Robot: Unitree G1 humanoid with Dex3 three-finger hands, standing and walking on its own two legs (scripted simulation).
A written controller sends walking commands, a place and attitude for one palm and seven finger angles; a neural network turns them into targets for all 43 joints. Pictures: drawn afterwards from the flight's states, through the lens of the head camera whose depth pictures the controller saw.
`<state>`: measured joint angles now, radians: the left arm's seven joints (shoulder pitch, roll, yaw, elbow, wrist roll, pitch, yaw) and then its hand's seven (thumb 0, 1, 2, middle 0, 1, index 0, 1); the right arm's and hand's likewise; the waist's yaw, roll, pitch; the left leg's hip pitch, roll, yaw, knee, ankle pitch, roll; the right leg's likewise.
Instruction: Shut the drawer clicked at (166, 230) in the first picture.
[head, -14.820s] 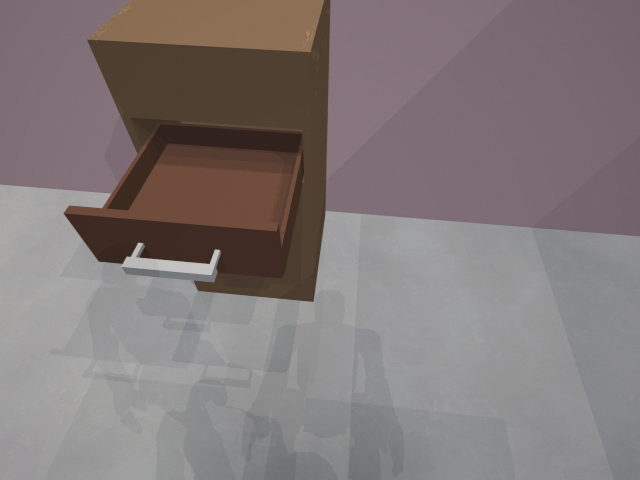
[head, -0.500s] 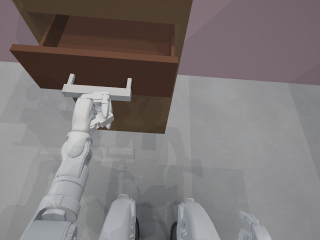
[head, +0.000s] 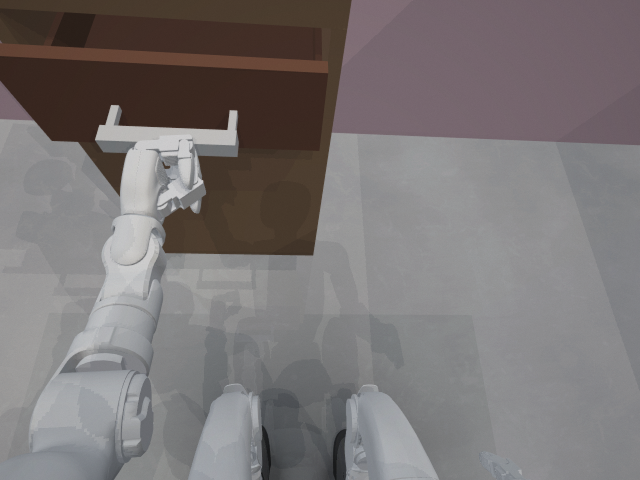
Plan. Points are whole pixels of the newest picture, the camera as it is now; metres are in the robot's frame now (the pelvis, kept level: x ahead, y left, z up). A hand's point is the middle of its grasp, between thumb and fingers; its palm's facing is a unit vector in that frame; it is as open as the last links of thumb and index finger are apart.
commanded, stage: push the drawer shut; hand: left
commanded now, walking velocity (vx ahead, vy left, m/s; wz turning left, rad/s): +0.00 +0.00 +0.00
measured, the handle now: (172, 128) +0.55 +0.17 +0.03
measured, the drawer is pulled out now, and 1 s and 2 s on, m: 0.07 0.00 0.00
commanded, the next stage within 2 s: pull the fist back off the drawer in 0.84 s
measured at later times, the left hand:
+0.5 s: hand (201, 144) +0.53 +0.13 +0.03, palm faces -0.05 -1.00 -0.05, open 3.1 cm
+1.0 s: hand (197, 132) +0.55 +0.14 +0.03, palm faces -0.05 -1.00 -0.07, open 3.0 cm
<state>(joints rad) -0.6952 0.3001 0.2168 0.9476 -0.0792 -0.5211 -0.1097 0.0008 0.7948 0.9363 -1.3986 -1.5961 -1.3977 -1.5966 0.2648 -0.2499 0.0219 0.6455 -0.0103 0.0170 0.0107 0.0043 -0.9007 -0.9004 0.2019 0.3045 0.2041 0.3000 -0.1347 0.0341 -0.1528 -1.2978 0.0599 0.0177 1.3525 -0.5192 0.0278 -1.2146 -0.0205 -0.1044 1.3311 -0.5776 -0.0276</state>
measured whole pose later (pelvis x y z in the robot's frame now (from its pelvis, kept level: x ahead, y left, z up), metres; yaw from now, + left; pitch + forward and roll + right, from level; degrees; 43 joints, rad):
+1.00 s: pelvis -0.02 +0.01 -0.03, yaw -2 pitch +31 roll -6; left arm -1.12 0.51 0.28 1.25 0.03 -0.44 -0.08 -0.01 0.63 0.97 -1.40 -1.60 -1.40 -1.60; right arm 0.33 -0.26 0.08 0.66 -0.05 0.01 0.02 0.00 -0.90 -0.90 0.20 0.30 0.21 0.30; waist -0.25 0.04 -0.14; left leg -1.50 0.07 -0.02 1.44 -0.49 0.04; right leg -1.39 -0.01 -0.13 1.39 -0.54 -0.02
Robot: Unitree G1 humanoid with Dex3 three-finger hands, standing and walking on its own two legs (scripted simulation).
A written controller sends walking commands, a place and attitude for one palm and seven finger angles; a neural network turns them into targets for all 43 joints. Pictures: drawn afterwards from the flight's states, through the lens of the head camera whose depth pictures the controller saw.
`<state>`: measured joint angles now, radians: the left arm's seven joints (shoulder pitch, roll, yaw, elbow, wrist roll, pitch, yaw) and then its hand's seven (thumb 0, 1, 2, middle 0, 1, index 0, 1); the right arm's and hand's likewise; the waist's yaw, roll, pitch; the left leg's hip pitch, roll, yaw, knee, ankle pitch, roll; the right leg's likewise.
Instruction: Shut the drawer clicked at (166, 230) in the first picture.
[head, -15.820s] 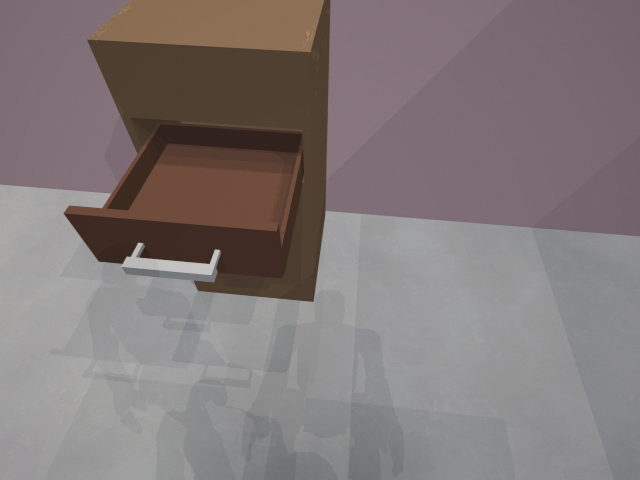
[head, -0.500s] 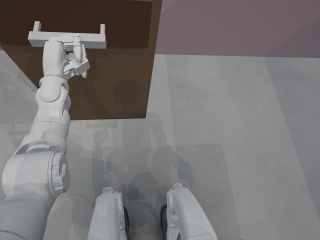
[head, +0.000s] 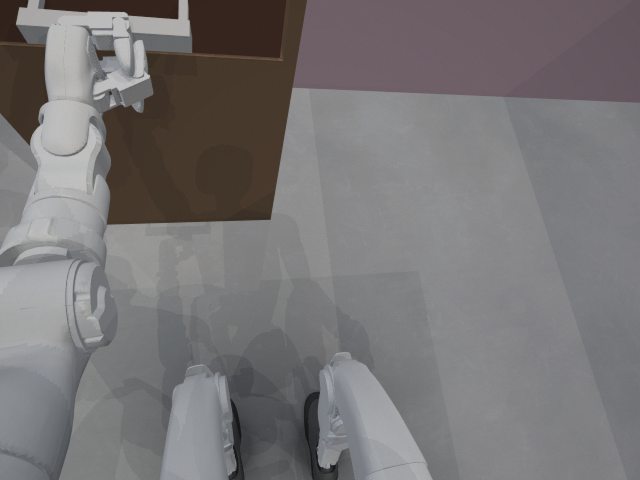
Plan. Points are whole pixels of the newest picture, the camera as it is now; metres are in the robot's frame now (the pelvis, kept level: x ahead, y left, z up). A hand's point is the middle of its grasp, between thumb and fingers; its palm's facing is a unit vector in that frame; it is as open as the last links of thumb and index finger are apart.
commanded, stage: pull the fist back off the drawer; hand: left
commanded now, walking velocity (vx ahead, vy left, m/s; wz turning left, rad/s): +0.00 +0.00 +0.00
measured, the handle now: (112, 17) +0.64 +0.17 +0.06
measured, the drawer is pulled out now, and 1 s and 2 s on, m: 0.00 0.00 0.00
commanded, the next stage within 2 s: draw the hand back to the body in 0.64 s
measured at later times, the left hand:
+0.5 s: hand (149, 78) +0.56 +0.13 +0.05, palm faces -0.01 -1.00 -0.04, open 3.1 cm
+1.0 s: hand (102, 107) +0.47 +0.16 +0.12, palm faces -0.02 -1.00 -0.05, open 3.3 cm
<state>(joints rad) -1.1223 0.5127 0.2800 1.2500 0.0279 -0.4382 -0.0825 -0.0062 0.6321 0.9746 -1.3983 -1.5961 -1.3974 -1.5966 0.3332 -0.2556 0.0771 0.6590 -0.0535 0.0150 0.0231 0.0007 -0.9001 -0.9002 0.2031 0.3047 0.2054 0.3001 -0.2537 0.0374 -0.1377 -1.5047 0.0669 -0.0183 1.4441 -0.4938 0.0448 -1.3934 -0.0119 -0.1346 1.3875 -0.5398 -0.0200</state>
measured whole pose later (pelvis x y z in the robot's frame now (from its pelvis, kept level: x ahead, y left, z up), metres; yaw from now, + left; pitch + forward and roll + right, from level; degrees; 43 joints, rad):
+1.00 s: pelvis +0.07 +0.00 +0.08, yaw +1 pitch +23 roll -2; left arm -0.33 0.26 0.20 0.47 -0.15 -0.33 -0.13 0.02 0.90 0.90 -1.40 -1.60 -1.40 -1.60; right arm 0.29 -0.24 0.01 0.54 0.04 0.10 0.05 0.00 -0.90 -0.90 0.20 0.30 0.20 0.30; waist -0.09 0.04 -0.15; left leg -1.01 0.06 0.05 1.11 -0.51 0.03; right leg -0.94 0.00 -0.06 1.07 -0.53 -0.01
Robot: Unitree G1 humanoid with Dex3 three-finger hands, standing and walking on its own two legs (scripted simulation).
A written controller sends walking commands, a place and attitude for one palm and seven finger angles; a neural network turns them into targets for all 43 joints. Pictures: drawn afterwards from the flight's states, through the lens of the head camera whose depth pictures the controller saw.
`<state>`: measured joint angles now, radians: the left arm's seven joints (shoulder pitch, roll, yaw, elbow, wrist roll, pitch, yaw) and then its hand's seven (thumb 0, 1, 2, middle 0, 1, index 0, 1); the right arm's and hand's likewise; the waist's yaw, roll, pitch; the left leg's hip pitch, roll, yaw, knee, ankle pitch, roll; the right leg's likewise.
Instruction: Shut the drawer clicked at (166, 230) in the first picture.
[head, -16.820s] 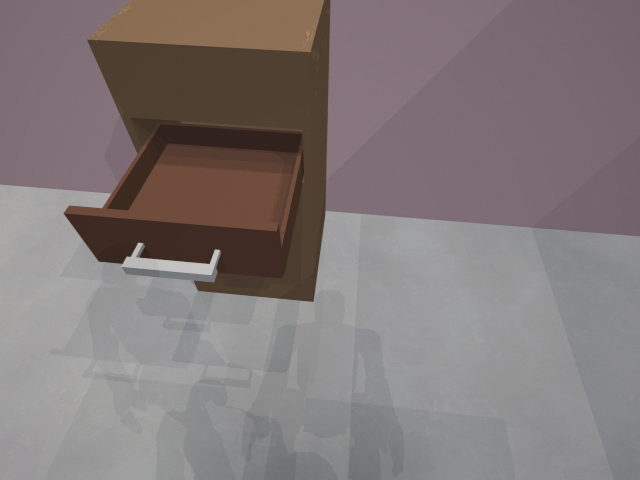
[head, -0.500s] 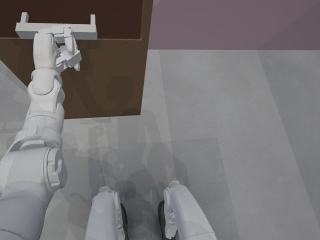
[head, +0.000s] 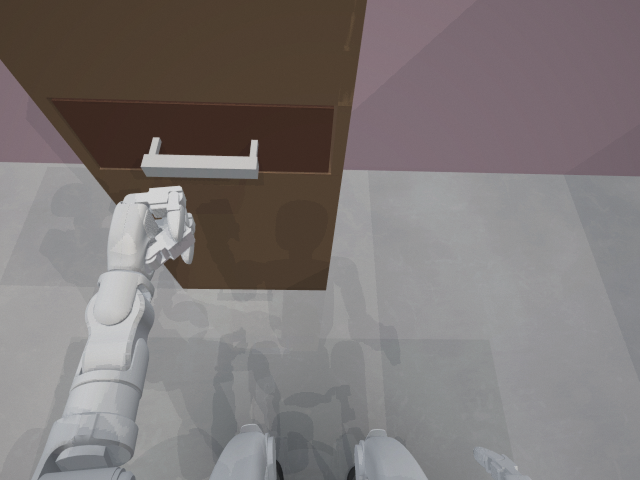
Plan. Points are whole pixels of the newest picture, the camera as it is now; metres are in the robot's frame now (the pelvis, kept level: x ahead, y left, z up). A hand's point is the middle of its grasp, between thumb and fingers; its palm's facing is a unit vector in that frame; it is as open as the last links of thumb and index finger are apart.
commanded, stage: draw the hand back to the body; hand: left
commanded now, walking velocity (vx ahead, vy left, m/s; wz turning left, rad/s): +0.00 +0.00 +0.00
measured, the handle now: (203, 155) +0.57 +0.17 -0.02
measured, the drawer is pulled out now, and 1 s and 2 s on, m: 0.00 0.00 0.00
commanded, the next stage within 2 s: step back with the hand held close in 1.12 s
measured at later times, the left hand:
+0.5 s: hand (72, 318) +0.27 +0.20 +0.14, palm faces +0.20 -0.94 -0.28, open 3.3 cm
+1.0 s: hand out of the picture +0.18 +0.24 +0.26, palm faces +0.43 -0.80 -0.41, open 3.3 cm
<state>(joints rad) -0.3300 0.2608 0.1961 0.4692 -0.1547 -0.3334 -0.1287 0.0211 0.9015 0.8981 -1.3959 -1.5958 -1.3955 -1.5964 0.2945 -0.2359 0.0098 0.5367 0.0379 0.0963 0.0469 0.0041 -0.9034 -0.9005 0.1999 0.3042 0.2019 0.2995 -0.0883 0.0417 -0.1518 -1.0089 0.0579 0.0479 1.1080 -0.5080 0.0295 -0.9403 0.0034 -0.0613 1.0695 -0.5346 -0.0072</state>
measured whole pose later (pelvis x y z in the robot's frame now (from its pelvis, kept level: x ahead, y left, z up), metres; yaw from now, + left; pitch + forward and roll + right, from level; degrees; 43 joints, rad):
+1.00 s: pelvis +0.01 -0.01 +0.08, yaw +2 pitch -4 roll +0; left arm 0.56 0.35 0.30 -0.51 -0.08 -0.09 0.11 0.02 0.89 0.90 -1.40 -1.60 -1.40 -1.60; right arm 0.20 -0.23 0.03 0.59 0.02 -0.08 -0.06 0.01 -0.90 -0.90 0.20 0.30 0.20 0.30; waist 0.06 0.07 -0.01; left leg -0.13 0.02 0.06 0.47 -0.28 0.01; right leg -0.07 0.00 -0.06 0.43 -0.30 -0.01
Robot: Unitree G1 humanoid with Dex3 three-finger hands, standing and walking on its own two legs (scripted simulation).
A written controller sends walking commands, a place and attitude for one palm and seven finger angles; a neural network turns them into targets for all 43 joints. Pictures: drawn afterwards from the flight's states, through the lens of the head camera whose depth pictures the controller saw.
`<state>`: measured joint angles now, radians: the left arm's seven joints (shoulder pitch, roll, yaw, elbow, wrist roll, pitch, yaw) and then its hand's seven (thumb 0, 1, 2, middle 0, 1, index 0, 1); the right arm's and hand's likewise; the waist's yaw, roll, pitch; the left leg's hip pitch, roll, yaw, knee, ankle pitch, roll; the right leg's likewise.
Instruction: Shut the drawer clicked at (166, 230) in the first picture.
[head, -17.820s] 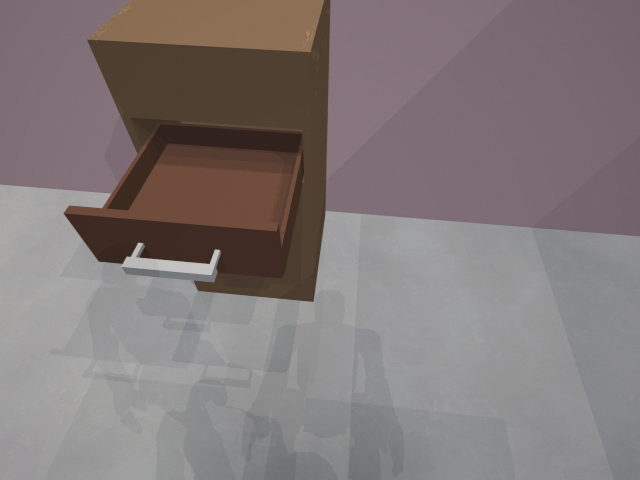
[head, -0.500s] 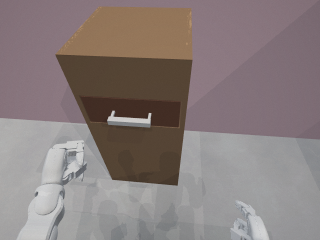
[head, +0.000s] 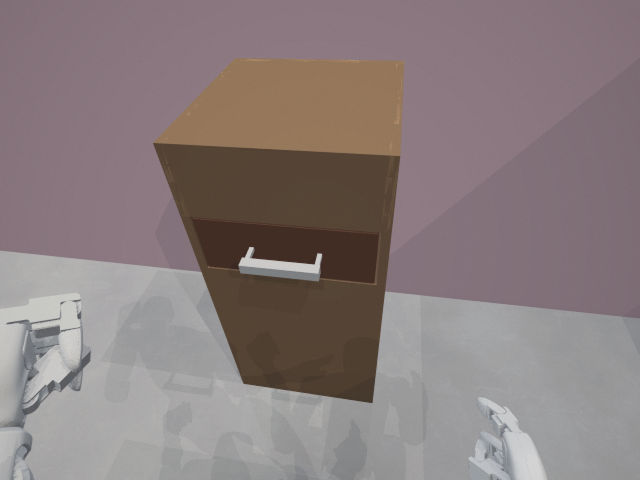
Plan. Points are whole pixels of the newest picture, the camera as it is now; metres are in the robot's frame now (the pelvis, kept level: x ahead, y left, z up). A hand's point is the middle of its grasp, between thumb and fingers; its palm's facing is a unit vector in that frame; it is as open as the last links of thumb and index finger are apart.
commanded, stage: draw the hand back to the body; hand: left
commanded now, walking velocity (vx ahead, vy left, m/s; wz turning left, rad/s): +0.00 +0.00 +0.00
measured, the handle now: (282, 261) +0.56 +0.16 -0.11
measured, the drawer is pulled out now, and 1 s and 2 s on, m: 0.00 0.00 0.00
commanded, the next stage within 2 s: step back with the hand held close in 0.12 s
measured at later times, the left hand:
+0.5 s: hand (106, 349) +0.19 +0.24 +0.15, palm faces +0.28 -0.83 -0.48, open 3.3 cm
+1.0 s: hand (31, 435) +0.11 +0.26 +0.15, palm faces +0.33 -0.83 -0.45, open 3.3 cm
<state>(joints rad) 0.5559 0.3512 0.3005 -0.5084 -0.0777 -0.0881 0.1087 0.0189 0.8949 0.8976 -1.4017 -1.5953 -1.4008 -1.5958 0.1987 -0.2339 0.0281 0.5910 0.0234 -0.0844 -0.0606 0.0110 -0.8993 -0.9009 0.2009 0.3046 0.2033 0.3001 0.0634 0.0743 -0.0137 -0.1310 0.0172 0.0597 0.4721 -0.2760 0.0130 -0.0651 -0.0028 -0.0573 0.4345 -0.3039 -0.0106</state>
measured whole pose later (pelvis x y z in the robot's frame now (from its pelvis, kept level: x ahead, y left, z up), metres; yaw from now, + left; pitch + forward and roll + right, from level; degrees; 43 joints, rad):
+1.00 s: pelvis -0.09 +0.03 -0.01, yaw +0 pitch +0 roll -2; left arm 0.63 0.37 0.34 -0.59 -0.04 -0.21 0.15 0.02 0.89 0.90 -1.40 -1.59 -1.40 -1.60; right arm 0.18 -0.21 0.00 0.54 0.00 -0.02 -0.07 0.01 -0.90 -0.90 0.20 0.30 0.21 0.30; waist 0.00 0.02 0.05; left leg -0.40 0.01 0.05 0.57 -0.20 0.05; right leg -0.31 -0.01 -0.06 0.48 -0.18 0.02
